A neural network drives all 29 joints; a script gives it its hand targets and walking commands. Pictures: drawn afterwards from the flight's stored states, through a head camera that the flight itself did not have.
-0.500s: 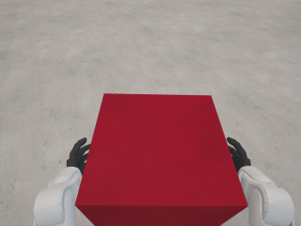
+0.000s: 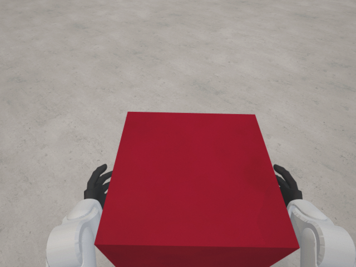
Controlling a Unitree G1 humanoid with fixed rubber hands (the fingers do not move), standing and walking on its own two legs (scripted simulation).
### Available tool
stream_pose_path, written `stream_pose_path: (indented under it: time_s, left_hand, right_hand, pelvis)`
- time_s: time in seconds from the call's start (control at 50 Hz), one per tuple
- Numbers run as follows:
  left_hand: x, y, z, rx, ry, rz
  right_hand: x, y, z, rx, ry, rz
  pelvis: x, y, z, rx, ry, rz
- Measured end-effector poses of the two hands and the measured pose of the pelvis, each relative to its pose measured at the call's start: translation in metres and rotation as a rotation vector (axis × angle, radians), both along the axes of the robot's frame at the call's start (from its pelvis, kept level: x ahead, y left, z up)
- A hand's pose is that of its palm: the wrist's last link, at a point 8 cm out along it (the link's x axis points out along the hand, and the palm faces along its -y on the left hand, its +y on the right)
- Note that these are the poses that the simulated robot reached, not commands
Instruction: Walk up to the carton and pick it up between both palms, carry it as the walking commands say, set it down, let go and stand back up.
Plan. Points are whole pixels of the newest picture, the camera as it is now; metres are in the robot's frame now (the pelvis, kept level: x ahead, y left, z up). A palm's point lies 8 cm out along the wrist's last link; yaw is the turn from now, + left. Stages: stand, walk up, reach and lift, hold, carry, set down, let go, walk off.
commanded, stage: carry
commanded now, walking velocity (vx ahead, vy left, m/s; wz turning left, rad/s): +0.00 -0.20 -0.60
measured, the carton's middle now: (189, 198) +0.27 +0.01 +0.01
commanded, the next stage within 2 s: none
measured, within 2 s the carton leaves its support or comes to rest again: neither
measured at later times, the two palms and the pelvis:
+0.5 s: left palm (191, 216) +0.21 +0.01 +0.07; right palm out of the picture +0.10 -0.35 +0.09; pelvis -0.07 -0.12 +0.01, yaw -17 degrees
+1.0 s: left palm out of the picture +0.10 -0.16 +0.07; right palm out of the picture -0.07 -0.50 +0.08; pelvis -0.20 -0.23 +0.00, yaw -26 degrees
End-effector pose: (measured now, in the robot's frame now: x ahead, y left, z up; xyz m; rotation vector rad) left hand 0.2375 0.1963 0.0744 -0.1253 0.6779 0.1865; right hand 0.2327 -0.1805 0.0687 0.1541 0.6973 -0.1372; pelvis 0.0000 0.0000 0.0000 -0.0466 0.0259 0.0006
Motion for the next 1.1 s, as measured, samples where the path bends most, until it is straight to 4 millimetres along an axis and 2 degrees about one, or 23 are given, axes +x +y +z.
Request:
stream_pose_path:
  time_s: [0.08,0.14,0.22,0.32,0.4,0.46,0.52,0.62,0.7,0.76,0.82,0.88,1.0,1.1]
  left_hand:
    - [0.009,-0.048,-0.003,0.017,0.039,-0.053]
    - [0.008,-0.074,-0.007,0.023,0.064,-0.086]
    - [0.002,-0.095,-0.010,0.008,0.049,-0.114]
    - [-0.015,-0.117,-0.027,-0.065,0.045,-0.139]
    - [-0.027,-0.140,-0.020,-0.057,0.054,-0.194]
    - [-0.029,-0.165,-0.009,-0.066,0.042,-0.243]
    - [-0.028,-0.199,0.001,-0.059,0.012,-0.312]
    - [-0.037,-0.273,0.006,-0.053,-0.030,-0.411]
    - [-0.060,-0.329,0.004,-0.017,0.003,-0.458]
    - [-0.079,-0.356,0.000,0.018,0.044,-0.492]
    - [-0.094,-0.370,-0.002,0.037,0.051,-0.515]
    - [-0.109,-0.374,-0.003,0.005,0.039,-0.503]
    - [-0.141,-0.360,-0.009,-0.052,0.017,-0.445]
    - [-0.165,-0.351,0.005,-0.015,0.012,-0.415]
  right_hand:
    - [-0.011,-0.047,-0.009,-0.012,0.039,-0.029]
    - [-0.023,-0.072,-0.012,0.000,0.066,-0.067]
    - [-0.040,-0.093,-0.010,0.001,0.050,-0.110]
    - [-0.061,-0.113,0.005,-0.062,0.045,-0.141]
    - [-0.092,-0.133,0.012,-0.050,0.056,-0.199]
    - [-0.118,-0.153,0.019,-0.055,0.043,-0.253]
    - [-0.143,-0.179,0.025,-0.065,0.016,-0.308]
    - [-0.186,-0.240,0.019,-0.052,-0.024,-0.398]
    - [-0.228,-0.287,0.002,-0.030,0.010,-0.434]
    - [-0.257,-0.309,-0.008,0.024,0.047,-0.483]
    - [-0.279,-0.319,-0.014,0.043,0.054,-0.505]
    - [-0.291,-0.324,-0.008,0.026,0.039,-0.507]
    - [-0.298,-0.324,0.012,-0.032,0.017,-0.447]
    - [-0.311,-0.320,0.015,-0.005,0.015,-0.411]
  pelvis:
    - [-0.005,-0.023,0.002,0.023,0.022,-0.025]
    - [-0.013,-0.037,0.003,0.024,0.030,-0.054]
    - [-0.025,-0.054,0.001,0.008,0.039,-0.103]
    - [-0.042,-0.078,0.000,0.019,0.021,-0.179]
    - [-0.055,-0.096,0.008,-0.001,-0.005,-0.247]
    - [-0.064,-0.110,0.013,-0.017,-0.020,-0.280]
    - [-0.075,-0.129,0.014,-0.031,-0.029,-0.312]
    - [-0.101,-0.172,0.001,-0.008,-0.042,-0.380]
    - [-0.121,-0.194,-0.001,0.002,-0.033,-0.397]
    - [-0.136,-0.203,0.002,0.028,-0.027,-0.431]
    - [-0.152,-0.209,0.002,0.018,-0.019,-0.451]
    - [-0.168,-0.217,0.001,0.016,-0.015,-0.456]
    - [-0.196,-0.231,0.002,0.038,-0.032,-0.450]
    - [-0.214,-0.242,0.009,0.023,-0.037,-0.469]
